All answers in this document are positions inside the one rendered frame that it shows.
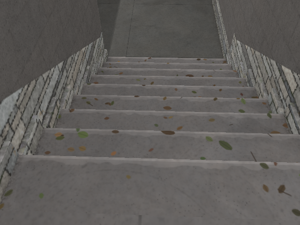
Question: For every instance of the stairs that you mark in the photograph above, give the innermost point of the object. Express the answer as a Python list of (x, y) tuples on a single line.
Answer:
[(170, 108)]

